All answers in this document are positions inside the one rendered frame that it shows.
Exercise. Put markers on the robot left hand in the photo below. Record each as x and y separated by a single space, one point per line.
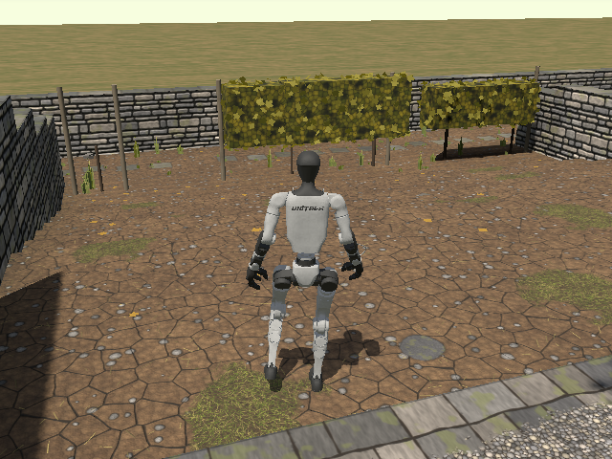
253 275

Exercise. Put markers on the robot right upper arm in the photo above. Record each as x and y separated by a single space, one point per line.
337 202

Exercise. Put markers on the right robot forearm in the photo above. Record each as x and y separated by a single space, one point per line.
353 251

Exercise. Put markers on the left robot forearm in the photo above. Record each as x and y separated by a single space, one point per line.
258 254

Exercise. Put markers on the robot right hand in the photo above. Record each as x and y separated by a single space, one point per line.
349 266

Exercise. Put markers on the humanoid robot torso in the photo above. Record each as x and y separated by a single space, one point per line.
307 223

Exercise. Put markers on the robot left thigh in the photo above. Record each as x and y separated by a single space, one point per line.
282 280

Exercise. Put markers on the robot left upper arm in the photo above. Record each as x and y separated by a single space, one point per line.
277 201

